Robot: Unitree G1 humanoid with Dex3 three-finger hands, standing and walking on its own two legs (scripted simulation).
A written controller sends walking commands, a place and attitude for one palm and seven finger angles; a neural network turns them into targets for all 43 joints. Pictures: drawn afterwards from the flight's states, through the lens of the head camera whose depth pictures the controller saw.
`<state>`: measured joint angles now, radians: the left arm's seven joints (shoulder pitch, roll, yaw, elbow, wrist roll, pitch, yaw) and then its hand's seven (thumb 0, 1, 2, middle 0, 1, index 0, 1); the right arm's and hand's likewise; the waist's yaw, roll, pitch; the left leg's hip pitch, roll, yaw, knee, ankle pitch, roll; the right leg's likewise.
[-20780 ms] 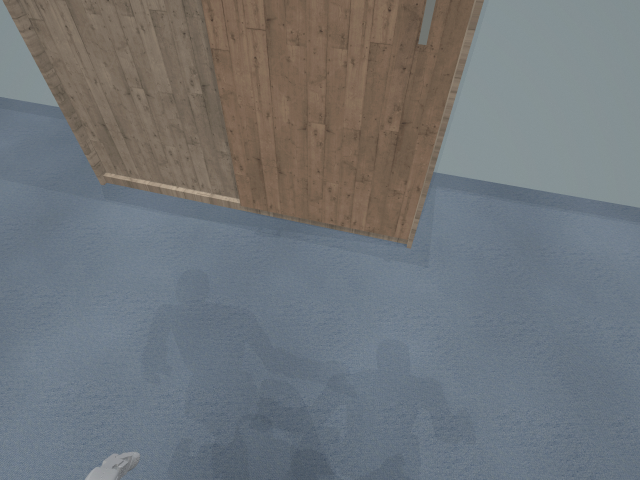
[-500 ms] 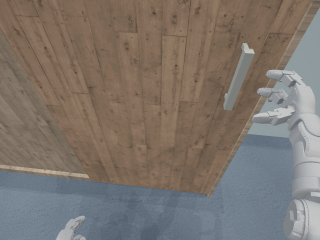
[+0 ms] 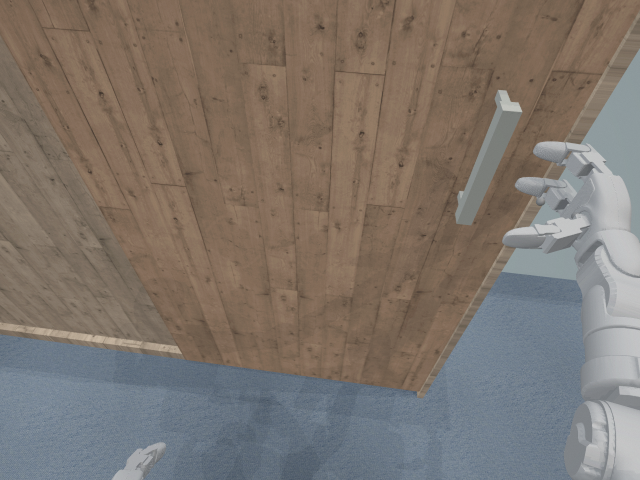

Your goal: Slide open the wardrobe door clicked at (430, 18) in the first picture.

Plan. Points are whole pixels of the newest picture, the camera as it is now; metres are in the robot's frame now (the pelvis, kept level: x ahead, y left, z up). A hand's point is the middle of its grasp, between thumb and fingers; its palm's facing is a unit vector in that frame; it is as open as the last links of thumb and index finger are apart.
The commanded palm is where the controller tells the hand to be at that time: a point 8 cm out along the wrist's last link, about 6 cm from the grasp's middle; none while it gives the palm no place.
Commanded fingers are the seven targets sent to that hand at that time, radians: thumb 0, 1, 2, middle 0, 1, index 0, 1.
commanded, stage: feel for the door with the fingertips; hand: right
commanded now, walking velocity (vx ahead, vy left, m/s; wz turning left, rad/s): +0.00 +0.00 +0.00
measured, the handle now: (481, 161) +0.50 -0.15 +0.16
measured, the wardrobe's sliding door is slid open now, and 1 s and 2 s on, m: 0.00 0.00 0.00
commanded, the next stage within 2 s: slide the fingers in behind the handle in 0.90 s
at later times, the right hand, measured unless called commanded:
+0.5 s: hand (503, 197) +0.43 -0.17 +0.16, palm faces +0.03 +1.00 +0.02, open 14.0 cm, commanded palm +0.40 -0.23 +0.16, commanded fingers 0.00 0.50 -0.30 0.30 1.20 0.30 1.20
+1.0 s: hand (507, 187) +0.45 -0.18 +0.16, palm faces +0.03 +1.00 +0.01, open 13.7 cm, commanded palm +0.43 -0.23 +0.16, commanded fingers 0.00 0.50 -0.30 0.30 1.20 0.30 1.20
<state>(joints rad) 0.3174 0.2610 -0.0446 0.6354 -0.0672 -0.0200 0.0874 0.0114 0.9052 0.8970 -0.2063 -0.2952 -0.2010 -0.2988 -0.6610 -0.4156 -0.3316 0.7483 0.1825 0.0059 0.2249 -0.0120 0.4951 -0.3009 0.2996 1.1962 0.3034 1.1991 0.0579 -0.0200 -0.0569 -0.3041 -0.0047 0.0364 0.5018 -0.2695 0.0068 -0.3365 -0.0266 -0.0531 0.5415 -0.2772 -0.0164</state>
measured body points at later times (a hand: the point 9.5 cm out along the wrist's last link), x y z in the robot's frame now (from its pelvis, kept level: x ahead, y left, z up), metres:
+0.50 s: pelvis +0.00 +0.00 +0.00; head +0.01 +0.01 +0.45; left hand +0.12 +0.25 -0.10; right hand +0.42 -0.22 +0.17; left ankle -0.01 +0.12 -0.74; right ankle +0.00 -0.11 -0.74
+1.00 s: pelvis +0.00 +0.01 +0.00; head +0.03 +0.00 +0.45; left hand +0.07 +0.27 -0.11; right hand +0.44 -0.23 +0.16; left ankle -0.01 +0.12 -0.74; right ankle +0.00 -0.11 -0.74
